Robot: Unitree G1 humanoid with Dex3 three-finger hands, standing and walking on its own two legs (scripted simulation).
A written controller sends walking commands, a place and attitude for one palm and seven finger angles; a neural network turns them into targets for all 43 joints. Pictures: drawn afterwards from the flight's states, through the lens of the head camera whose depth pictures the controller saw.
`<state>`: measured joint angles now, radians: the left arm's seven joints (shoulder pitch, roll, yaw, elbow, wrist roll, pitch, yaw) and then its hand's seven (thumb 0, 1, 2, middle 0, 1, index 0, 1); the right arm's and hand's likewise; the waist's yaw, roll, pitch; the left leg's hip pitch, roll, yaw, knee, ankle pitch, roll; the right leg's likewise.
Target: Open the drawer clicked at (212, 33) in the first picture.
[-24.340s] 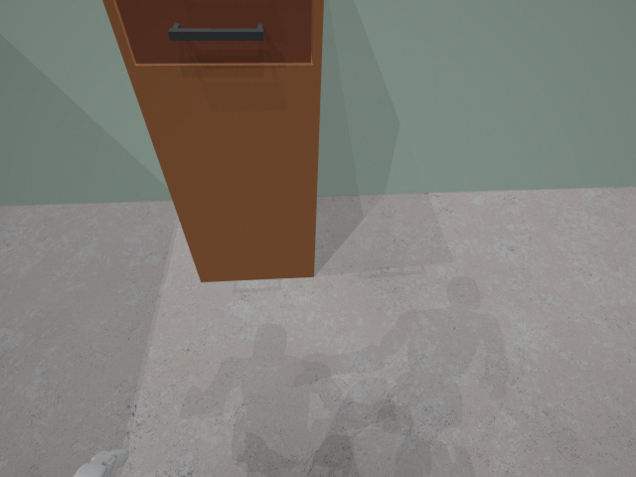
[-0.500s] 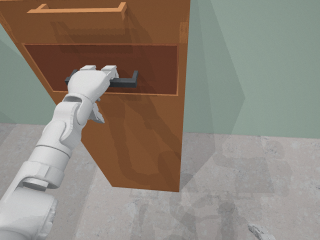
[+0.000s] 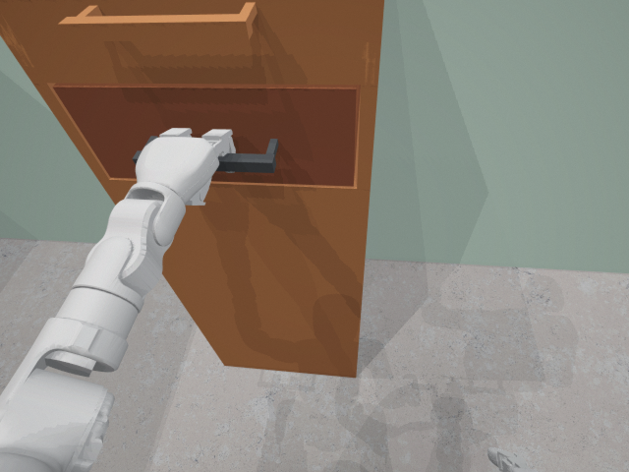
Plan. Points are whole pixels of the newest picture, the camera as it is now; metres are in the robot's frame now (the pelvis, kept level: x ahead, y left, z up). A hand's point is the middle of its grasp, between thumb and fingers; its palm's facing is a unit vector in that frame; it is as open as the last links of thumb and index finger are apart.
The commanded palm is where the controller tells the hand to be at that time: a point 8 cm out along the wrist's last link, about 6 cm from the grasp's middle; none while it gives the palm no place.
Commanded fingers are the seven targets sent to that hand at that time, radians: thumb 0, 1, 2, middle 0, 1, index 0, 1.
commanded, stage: pull the drawer open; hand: left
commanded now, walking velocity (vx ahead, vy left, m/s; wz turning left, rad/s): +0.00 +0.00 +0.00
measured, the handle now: (208, 152) +0.48 +0.17 +0.15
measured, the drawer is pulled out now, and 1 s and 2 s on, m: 0.00 0.01 0.05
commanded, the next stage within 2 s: none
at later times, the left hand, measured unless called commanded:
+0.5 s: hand (193, 204) +0.41 +0.18 +0.13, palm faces +0.02 -0.06 -1.00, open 5.6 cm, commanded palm +0.38 +0.19 +0.19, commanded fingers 0.00 0.90 0.90 -0.40 -1.35 -0.40 -1.35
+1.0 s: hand (192, 203) +0.41 +0.18 +0.13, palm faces -0.01 -0.04 -1.00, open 5.5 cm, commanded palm +0.38 +0.19 +0.19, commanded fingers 0.00 0.90 0.90 -0.40 -1.35 -0.40 -1.35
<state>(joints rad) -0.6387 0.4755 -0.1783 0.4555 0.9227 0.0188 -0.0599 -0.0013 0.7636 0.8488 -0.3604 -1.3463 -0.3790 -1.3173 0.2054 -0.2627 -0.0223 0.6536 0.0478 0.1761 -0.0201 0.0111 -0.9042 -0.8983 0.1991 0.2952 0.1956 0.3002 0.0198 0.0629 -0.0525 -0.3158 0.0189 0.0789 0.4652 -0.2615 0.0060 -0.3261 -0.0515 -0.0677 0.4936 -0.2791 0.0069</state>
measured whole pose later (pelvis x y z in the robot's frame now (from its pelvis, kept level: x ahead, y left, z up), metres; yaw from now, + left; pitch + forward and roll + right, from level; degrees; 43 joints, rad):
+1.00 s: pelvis +0.00 -0.01 +0.00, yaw +1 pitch +6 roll +1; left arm -0.58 0.48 -0.17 0.38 0.91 0.04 -0.09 0.00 0.76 0.85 -0.35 -1.35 -0.38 -1.32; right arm 0.18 -0.27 -0.01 0.64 0.05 0.18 -0.03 0.01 -0.90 -0.90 0.20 0.30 0.20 0.30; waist 0.02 0.07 -0.04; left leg -0.30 0.02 0.06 0.47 -0.26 0.00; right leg -0.31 -0.05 -0.08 0.50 -0.29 0.00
